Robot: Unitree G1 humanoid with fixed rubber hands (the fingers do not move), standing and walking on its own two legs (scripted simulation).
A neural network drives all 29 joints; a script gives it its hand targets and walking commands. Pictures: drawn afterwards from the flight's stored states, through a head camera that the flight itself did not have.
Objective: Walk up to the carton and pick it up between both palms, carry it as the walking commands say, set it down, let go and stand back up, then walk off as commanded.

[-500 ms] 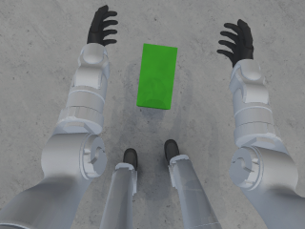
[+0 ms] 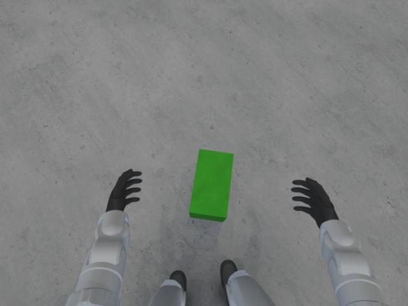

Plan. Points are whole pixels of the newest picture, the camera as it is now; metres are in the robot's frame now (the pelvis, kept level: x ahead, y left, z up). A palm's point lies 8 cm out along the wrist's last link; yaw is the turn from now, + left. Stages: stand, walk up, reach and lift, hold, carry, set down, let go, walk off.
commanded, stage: let go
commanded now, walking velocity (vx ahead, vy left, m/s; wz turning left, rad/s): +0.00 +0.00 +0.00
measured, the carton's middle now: (211, 186) +0.48 -0.05 -0.66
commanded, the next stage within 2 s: stand in 0.80 s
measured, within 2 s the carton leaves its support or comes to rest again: neither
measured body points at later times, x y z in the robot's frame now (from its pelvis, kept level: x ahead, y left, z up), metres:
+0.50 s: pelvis +0.04 +0.02 +0.03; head +0.06 +0.03 +0.48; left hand +0.21 +0.26 -0.05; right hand +0.22 -0.21 -0.05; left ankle +0.00 +0.12 -0.72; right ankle +0.03 -0.11 -0.72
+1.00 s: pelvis +0.04 +0.00 +0.02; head +0.05 -0.01 +0.47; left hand +0.19 +0.28 -0.07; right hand +0.18 -0.28 -0.08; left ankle +0.00 +0.12 -0.72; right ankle +0.03 -0.11 -0.72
